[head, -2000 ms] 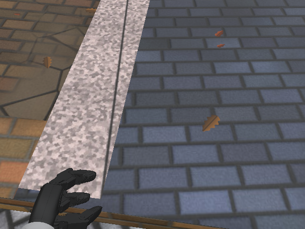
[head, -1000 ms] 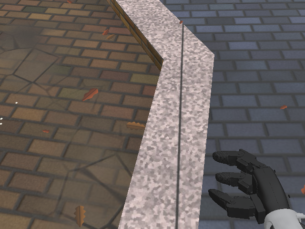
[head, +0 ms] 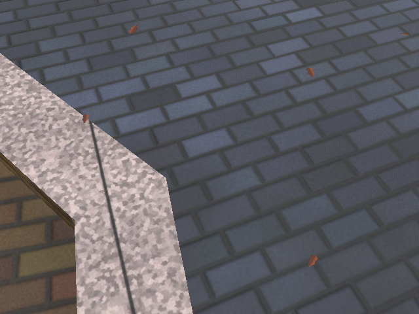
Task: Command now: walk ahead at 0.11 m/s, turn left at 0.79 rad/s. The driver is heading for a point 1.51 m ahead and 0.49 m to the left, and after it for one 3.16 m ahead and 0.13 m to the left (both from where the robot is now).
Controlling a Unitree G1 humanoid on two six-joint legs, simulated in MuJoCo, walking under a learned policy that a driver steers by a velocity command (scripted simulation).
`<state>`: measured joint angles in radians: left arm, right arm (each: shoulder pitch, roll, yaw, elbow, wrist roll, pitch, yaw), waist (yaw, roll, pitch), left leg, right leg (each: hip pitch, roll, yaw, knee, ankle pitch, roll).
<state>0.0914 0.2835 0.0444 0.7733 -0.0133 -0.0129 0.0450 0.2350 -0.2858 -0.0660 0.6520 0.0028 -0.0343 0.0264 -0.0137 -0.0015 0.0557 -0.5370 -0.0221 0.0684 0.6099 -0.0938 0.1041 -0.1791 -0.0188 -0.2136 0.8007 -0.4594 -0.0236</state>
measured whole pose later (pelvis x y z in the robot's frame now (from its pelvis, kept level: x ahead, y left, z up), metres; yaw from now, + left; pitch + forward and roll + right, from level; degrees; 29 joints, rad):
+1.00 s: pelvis +0.11 -0.04 +0.03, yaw +39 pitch +0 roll +0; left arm 0.22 0.26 0.05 0.77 0.01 0.04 -0.01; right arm 0.19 -0.23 -0.01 0.63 -0.04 0.04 -0.01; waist 0.04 -0.03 0.03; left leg -0.21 -0.01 -0.03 0.50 -0.29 0.01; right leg -0.31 0.00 0.05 0.57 -0.33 0.01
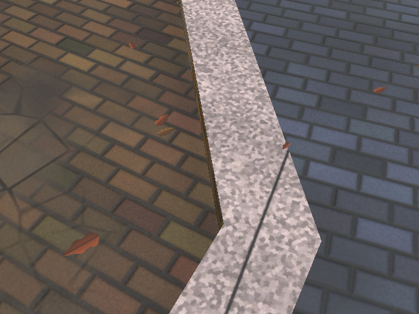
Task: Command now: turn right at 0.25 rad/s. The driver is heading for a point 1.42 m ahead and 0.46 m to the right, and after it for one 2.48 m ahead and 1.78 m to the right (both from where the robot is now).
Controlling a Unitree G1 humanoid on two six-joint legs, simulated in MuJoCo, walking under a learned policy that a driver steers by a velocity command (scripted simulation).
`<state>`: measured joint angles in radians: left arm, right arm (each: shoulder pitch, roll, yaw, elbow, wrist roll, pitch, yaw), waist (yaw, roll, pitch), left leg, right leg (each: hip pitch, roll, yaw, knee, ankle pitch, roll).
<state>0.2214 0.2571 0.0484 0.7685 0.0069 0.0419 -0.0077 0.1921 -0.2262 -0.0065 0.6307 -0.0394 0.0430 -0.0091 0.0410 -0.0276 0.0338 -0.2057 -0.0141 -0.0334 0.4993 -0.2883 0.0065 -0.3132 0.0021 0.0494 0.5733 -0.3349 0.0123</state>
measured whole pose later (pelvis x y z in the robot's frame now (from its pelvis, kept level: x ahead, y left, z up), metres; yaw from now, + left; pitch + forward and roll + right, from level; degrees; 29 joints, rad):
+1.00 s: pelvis +0.11 -0.08 +0.00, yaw -30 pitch +3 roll +0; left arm 0.24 0.30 0.03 0.63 0.06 -0.04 -0.02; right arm 0.36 -0.28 -0.05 0.75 -0.03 -0.05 0.04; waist -0.05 -0.05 -0.06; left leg -0.25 -0.07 -0.04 0.50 -0.31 0.06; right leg -0.42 0.04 0.06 0.99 -0.35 -0.04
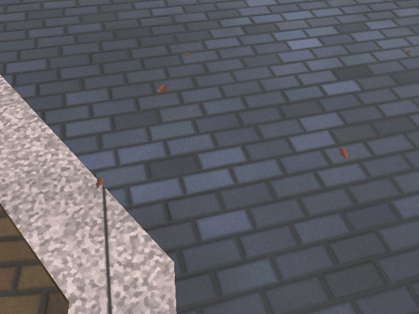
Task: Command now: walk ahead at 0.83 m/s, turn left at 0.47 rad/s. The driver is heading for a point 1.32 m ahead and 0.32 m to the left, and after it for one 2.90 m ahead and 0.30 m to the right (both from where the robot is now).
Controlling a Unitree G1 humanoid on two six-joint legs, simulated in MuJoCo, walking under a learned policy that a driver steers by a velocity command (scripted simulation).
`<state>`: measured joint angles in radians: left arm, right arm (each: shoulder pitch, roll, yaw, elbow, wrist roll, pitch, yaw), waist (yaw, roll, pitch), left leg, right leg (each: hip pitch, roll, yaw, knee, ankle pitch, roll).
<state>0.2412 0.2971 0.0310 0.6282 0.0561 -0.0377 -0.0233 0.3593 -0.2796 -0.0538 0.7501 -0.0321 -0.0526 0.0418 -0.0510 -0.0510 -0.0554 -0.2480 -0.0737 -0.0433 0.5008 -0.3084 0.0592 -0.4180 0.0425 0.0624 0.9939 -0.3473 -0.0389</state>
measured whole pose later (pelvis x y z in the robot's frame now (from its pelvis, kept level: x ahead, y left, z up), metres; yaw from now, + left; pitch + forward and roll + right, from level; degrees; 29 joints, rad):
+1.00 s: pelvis +0.76 +0.26 +0.00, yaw +30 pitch -1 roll +2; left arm 0.23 0.28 0.03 0.80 0.00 -0.01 -0.04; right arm 0.44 -0.28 -0.04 0.91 -0.03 -0.11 0.03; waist -0.02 -0.03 0.04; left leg 0.06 -0.13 0.14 0.26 -0.28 0.11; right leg -0.77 -0.11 0.03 1.12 -0.07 -0.08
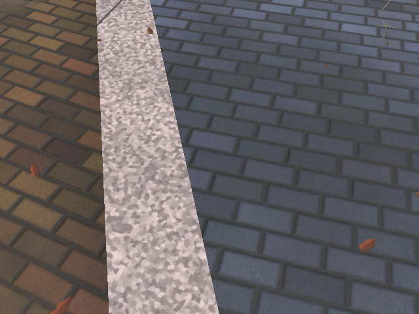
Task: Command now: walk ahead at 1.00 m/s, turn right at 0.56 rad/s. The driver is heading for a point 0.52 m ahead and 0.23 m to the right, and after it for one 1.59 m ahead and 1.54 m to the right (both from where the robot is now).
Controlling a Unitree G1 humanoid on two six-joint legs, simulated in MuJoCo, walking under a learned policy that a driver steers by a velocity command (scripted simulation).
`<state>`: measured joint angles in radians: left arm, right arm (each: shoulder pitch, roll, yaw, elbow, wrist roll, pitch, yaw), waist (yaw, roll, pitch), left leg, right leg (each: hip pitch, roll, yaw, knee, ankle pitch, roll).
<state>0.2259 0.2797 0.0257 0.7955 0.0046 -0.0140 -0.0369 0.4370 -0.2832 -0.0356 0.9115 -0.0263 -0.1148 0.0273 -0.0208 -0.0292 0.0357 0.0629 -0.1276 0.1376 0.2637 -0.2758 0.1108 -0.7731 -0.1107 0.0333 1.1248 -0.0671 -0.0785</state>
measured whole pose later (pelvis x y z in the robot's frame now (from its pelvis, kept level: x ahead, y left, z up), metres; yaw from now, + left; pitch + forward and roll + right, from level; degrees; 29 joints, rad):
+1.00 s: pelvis +0.89 -0.29 -0.03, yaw -54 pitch +2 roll +2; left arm -0.10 0.31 0.00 0.56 0.03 -0.01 -0.09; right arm 0.55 -0.27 -0.03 0.91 -0.03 -0.08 -0.02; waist -0.08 -0.05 0.04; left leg 0.26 0.02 0.32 0.32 -0.46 -0.08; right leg -0.70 0.02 -0.16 0.77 -0.10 -0.18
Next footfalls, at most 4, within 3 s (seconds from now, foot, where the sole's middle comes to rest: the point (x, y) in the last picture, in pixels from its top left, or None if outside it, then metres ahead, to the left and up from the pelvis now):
0.18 right None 0.37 -0.06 -0.77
0.58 left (224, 222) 0.82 -0.04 -0.77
1.04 right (331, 181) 1.00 -0.47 -0.77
1.40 left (378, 131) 1.27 -0.74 -0.77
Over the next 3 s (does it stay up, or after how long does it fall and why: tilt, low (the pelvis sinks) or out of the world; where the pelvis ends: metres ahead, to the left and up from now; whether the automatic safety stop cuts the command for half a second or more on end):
stays up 1.47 -1.65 0.00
